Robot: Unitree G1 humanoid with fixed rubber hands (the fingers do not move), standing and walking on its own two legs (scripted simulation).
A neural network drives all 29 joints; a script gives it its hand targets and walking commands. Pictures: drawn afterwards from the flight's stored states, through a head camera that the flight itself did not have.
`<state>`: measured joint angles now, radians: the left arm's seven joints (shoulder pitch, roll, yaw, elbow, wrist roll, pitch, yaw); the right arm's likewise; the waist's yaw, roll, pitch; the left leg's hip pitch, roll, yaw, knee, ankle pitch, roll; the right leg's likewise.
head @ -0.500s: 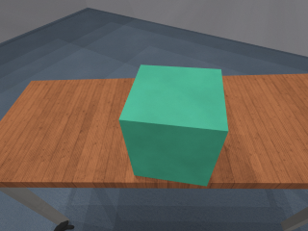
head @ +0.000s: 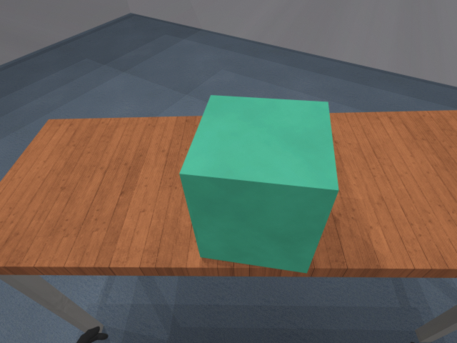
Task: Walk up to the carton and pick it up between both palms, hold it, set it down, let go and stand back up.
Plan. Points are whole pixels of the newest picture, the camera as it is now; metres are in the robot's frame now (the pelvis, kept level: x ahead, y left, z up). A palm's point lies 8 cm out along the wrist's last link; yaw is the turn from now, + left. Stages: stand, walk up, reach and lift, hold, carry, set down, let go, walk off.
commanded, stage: walk up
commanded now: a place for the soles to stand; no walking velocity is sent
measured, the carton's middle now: (259, 185) +0.39 -0.03 +0.07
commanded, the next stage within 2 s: none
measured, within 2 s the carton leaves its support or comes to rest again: neither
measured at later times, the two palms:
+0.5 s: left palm out of the picture +0.11 +0.29 -0.07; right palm out of the picture +0.08 -0.31 -0.09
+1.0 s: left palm out of the picture +0.11 +0.29 -0.07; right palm out of the picture +0.09 -0.31 -0.09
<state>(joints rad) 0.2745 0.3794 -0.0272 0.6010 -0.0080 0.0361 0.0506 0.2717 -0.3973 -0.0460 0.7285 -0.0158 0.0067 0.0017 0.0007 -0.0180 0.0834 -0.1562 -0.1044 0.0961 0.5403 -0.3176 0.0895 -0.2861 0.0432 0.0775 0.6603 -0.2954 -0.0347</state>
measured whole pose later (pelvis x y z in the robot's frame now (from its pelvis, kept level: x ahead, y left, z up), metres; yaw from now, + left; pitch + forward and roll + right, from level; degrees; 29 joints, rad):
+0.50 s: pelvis -0.01 +0.00 +0.00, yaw +0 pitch -5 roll +2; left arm 0.27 0.38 -0.03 0.60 -0.01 0.04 0.04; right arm 0.26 -0.40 -0.05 0.74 -0.01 0.00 0.00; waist 0.00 -0.02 0.11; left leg -0.16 -0.10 0.10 0.54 -0.31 0.09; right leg -0.28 0.05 0.08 0.64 -0.28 -0.03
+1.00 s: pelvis -0.01 +0.00 +0.00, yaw +0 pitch -5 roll +2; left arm 0.26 0.39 -0.03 0.60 -0.01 0.04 0.04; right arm 0.25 -0.40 -0.05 0.74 -0.01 0.00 0.00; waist 0.00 -0.02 0.11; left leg -0.16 -0.10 0.10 0.54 -0.31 0.09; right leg -0.27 0.05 0.08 0.63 -0.27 -0.03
